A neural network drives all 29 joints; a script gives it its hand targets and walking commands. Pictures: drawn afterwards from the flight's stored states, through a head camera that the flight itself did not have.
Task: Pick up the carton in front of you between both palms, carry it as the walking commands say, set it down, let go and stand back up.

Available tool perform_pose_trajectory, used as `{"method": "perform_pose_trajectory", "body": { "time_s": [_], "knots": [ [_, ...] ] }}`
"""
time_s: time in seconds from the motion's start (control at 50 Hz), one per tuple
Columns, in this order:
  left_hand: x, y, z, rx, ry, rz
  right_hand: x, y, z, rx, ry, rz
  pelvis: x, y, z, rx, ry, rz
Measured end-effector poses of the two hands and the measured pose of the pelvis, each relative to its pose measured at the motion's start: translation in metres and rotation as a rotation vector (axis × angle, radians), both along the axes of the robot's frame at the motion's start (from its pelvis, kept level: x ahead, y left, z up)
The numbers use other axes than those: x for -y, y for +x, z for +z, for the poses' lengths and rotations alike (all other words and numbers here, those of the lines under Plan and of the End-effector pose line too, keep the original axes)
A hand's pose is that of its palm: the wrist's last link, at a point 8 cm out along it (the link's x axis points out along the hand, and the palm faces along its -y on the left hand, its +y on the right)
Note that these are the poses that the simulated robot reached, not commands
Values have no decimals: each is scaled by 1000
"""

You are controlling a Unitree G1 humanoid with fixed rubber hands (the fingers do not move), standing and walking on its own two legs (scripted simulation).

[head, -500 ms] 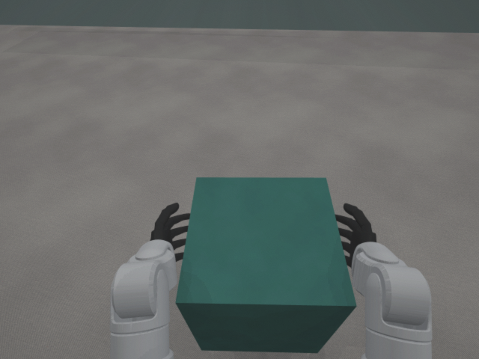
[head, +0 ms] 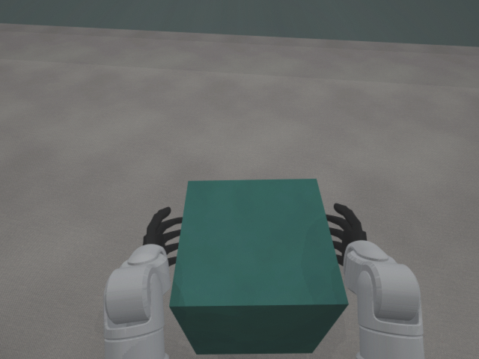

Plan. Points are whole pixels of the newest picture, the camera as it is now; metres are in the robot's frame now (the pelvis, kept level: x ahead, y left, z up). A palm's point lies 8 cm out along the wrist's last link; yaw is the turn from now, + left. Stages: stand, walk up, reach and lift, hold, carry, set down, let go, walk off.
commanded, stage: carry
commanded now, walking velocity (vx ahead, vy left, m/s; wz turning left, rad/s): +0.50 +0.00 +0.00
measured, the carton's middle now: (253, 271) +0.27 +0.00 +0.01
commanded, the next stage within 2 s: none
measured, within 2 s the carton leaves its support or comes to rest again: neither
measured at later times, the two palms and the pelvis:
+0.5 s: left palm (184, 135) +0.53 +0.14 +0.10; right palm (325, 135) +0.54 -0.16 +0.09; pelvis +0.26 -0.02 +0.01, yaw +3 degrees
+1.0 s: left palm (174, 123) +0.58 +0.17 +0.10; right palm (307, 117) +0.60 -0.13 +0.10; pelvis +0.33 +0.00 +0.01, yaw +3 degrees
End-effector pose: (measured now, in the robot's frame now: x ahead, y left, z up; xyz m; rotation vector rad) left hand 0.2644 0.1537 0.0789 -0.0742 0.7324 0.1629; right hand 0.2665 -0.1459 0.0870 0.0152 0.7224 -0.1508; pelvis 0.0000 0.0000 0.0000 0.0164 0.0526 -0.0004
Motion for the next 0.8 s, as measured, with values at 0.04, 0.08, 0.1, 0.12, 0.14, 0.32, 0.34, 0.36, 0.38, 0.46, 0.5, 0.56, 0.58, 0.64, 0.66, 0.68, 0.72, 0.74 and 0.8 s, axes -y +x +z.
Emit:
{"method": "perform_pose_trajectory", "body": {
  "time_s": [0.04,0.08,0.1,0.12,0.14,0.32,0.34,0.36,0.38,0.46,0.5,0.56,0.58,0.64,0.66,0.68,0.72,0.74,0.8],
  "knots": [
    [-3,22,-5,-51,2,-15,-3,18,-5,-51,0,-13,-6,20,8,-5,-14,-10],
    [-5,43,-5,-79,3,-29,-5,36,-5,-80,-4,-23,-10,42,17,-11,-26,-12],
    [-5,54,-4,-84,3,-35,-5,46,-4,-85,-6,-27,-12,52,20,-14,-31,-11],
    [-6,65,-2,-83,2,-38,-6,56,-2,-84,-8,-30,-13,63,23,-16,-37,-8],
    [-6,77,-1,-78,2,-40,-6,67,1,-79,-10,-30,-13,74,26,-17,-42,-5],
    [-4,175,23,39,10,15,-3,181,22,37,2,21,2,180,24,-2,-35,14],
    [-1,188,25,56,15,21,-1,195,23,54,8,26,5,193,20,4,-29,18],
    [2,200,27,74,20,28,2,209,22,72,14,32,9,207,15,11,-20,23],
    [5,213,28,87,29,32,5,223,21,86,25,35,12,220,10,14,-18,28],
    [13,252,26,45,59,25,13,261,10,44,68,18,17,251,9,3,-38,45],
    [13,264,23,11,57,28,13,273,6,11,66,20,19,262,13,-1,-29,52],
    [12,278,21,-5,53,29,12,288,6,-5,61,22,18,278,16,3,-28,49],
    [10,283,21,0,50,28,10,293,8,-1,57,22,17,284,15,3,-30,47],
    [6,297,23,19,39,33,6,308,14,19,44,28,14,300,14,-5,-35,49],
    [4,301,24,26,35,35,4,313,15,25,40,30,13,304,14,-9,-35,50],
    [2,305,24,30,32,37,2,318,16,29,37,33,12,308,13,-12,-35,51],
    [-1,310,22,30,28,42,-1,325,16,29,32,38,10,314,12,-18,-34,53],
    [-3,312,21,27,26,44,-3,327,15,27,30,40,9,317,12,-19,-34,54],
    [-8,316,18,16,25,48,-8,332,13,16,24,48,6,323,11,-21,-33,57]
  ]
}}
